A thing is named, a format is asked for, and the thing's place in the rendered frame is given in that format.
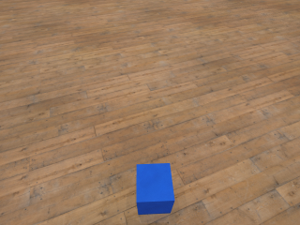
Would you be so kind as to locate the carton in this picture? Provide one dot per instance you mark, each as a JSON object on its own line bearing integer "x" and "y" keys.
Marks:
{"x": 154, "y": 189}

